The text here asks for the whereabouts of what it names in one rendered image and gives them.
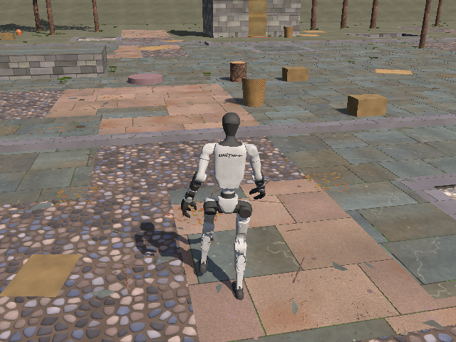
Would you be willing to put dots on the robot left upper arm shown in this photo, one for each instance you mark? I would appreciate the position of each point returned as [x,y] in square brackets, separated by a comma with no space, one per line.
[206,150]

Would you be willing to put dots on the robot left hand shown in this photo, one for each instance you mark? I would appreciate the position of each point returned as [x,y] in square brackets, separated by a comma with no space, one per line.
[184,207]

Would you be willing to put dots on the robot left forearm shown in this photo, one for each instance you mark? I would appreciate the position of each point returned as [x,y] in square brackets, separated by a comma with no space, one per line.
[192,190]

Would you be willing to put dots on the left robot shin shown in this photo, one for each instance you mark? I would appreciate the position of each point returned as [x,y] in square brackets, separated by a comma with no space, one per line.
[205,244]

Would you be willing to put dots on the robot right upper arm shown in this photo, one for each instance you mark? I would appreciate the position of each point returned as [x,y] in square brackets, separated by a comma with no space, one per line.
[254,161]

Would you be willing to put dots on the robot right hand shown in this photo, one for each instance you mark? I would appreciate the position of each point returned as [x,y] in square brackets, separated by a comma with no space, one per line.
[262,194]

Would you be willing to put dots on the robot right forearm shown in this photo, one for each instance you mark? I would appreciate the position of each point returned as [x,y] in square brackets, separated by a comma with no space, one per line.
[260,184]

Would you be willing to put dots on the robot left thigh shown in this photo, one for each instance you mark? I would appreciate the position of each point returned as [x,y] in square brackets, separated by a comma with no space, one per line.
[210,209]

